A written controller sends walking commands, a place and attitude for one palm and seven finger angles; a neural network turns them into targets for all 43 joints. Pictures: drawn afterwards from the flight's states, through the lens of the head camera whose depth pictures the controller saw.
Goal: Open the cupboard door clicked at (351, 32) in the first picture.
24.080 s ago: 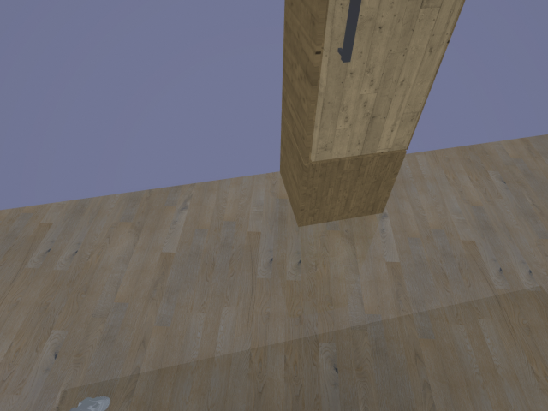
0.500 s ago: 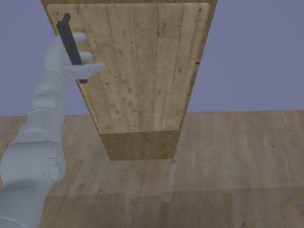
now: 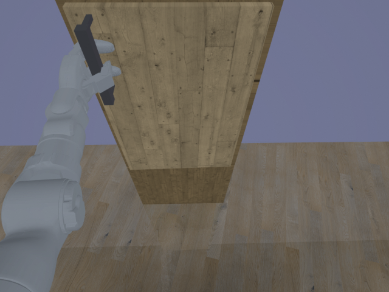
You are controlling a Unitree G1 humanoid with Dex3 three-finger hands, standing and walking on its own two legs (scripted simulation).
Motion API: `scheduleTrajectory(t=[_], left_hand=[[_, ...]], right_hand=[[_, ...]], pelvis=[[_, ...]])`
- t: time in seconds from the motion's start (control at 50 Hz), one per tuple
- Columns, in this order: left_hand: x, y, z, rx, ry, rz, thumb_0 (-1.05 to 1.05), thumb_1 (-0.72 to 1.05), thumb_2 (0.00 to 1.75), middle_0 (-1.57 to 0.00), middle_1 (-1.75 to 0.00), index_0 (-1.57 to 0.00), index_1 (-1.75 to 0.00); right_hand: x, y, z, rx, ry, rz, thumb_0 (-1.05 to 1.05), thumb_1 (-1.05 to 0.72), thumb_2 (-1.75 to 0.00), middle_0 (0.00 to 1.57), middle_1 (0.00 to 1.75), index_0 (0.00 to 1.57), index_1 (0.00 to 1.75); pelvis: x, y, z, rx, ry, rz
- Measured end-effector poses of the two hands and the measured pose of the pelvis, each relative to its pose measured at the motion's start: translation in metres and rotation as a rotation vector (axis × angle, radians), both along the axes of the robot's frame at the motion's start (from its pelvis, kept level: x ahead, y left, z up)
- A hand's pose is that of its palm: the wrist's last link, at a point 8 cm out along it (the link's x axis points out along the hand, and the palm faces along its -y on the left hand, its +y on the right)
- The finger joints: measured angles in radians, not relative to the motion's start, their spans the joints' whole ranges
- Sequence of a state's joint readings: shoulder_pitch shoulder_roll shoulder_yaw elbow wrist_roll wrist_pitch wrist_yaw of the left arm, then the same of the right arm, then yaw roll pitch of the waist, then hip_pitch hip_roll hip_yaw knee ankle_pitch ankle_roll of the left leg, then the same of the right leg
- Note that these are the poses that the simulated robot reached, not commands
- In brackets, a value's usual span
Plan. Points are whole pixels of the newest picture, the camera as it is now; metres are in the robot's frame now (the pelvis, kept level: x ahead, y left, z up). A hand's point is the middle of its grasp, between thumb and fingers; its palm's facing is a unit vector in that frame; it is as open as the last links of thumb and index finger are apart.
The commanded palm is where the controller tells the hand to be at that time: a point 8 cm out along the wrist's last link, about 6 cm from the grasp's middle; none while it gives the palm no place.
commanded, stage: pull the door open along its arc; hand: left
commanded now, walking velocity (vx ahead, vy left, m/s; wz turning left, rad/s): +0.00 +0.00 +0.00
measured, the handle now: (99, 63) +0.54 +0.19 +0.17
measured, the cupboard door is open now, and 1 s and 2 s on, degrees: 1 46 42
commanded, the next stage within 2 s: open thumb and fingers to let go in 0.90 s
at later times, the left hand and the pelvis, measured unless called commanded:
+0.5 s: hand (118, 122) +0.37 +0.13 +0.17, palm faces +0.09 -0.99 +0.13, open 5.9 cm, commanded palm +0.32 +0.18 +0.17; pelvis +0.01 +0.00 +0.01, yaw -3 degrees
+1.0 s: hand (180, 183) +0.26 +0.02 +0.17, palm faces +0.26 -0.97 +0.01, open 6.3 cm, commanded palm +0.22 +0.07 +0.17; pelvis +0.00 -0.04 +0.01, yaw +0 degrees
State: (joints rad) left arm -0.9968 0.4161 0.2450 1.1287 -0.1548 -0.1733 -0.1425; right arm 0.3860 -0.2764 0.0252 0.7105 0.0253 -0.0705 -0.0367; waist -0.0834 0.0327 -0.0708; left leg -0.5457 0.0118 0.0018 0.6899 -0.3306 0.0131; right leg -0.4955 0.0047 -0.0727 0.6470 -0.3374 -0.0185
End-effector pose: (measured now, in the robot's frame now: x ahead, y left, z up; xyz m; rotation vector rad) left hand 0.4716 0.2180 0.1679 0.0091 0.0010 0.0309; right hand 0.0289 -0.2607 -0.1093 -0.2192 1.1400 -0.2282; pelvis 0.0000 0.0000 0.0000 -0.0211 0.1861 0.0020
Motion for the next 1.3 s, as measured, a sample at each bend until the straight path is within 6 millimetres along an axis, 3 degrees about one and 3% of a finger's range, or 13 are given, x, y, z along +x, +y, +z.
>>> scheduleTrajectory(t=[0.14,0.28,0.42,0.52,0.6,0.72,0.82,0.94,1.16,1.3], left_hand=[[-0.003,0.002,-0.001,-0.009,-0.013,-0.038,0.01,0.78,0.83,-0.38,-1.35,-0.37,-1.34],[-0.030,-0.003,-0.003,-0.026,-0.042,-0.061,0.01,0.76,0.80,-0.37,-1.35,-0.37,-1.35],[-0.086,-0.020,-0.005,-0.052,-0.070,-0.069,0.02,0.73,0.75,-0.38,-1.35,-0.37,-1.35],[-0.132,-0.046,-0.007,-0.148,-0.073,0.093,0.03,0.70,0.73,-0.38,-1.35,-0.38,-1.35],[-0.162,-0.069,-0.005,-0.130,-0.035,0.199,0.01,0.68,0.73,-0.37,-1.35,-0.39,-1.35],[-0.199,-0.099,-0.001,-0.079,0.014,0.277,0.00,0.68,0.72,-0.37,-1.34,-0.39,-1.35],[-0.227,-0.125,0.000,-0.066,0.013,0.242,0.01,0.66,0.69,-0.36,-1.33,-0.38,-1.34],[-0.246,-0.146,0.000,-0.026,0.007,0.195,0.01,0.64,0.68,-0.37,-1.32,-0.37,-1.33],[-0.238,-0.143,0.001,-0.017,-0.007,0.354,0.01,0.61,0.76,-0.37,-1.32,-0.37,-1.32],[-0.237,-0.141,0.002,-0.021,-0.023,0.342,0.02,0.36,0.66,-0.35,-1.29,-0.36,-1.29]], right_hand=[[0.001,-0.002,0.005,-0.002,-0.038,-0.053,0.01,-0.90,-0.90,0.20,0.30,0.21,0.30],[0.019,-0.002,0.012,0.018,-0.109,-0.077,0.01,-0.90,-0.90,0.20,0.30,0.20,0.30],[0.072,0.005,0.025,0.052,-0.275,-0.035,0.01,-0.90,-0.90,0.20,0.30,0.20,0.30],[0.125,0.020,0.041,0.079,-0.403,0.069,0.01,-0.90,-0.90,0.20,0.30,0.20,0.30],[0.162,0.036,0.058,0.108,-0.484,0.145,0.01,-0.90,-0.90,0.19,0.30,0.20,0.30],[0.192,0.055,0.075,0.164,-0.539,0.224,0.01,-0.90,-0.90,0.20,0.30,0.20,0.30],[0.195,0.057,0.076,0.200,-0.527,0.245,0.01,-0.90,-0.90,0.20,0.30,0.20,0.30],[0.182,0.042,0.061,0.216,-0.471,0.234,0.01,-0.90,-0.90,0.20,0.30,0.20,0.30],[0.151,0.012,0.036,0.161,-0.370,0.229,0.01,-0.90,-0.90,0.19,0.30,0.20,0.30],[0.146,0.013,0.038,0.153,-0.375,0.219,0.01,-0.90,-0.90,0.19,0.30,0.20,0.30]], pelvis=[[0.005,0.000,0.002,0.005,-0.009,-0.036],[0.011,0.000,0.007,0.007,-0.048,-0.062],[0.015,0.000,0.011,0.011,-0.103,-0.069],[0.012,-0.002,0.013,0.014,-0.143,-0.056],[0.010,-0.006,0.014,0.017,-0.176,-0.043],[0.010,-0.015,0.016,0.019,-0.218,-0.026],[0.010,-0.024,0.016,0.020,-0.235,-0.024],[0.008,-0.035,0.014,0.022,-0.250,-0.017],[-0.008,-0.048,0.014,0.030,-0.262,0.020],[-0.012,-0.047,0.016,0.031,-0.267,0.023]])
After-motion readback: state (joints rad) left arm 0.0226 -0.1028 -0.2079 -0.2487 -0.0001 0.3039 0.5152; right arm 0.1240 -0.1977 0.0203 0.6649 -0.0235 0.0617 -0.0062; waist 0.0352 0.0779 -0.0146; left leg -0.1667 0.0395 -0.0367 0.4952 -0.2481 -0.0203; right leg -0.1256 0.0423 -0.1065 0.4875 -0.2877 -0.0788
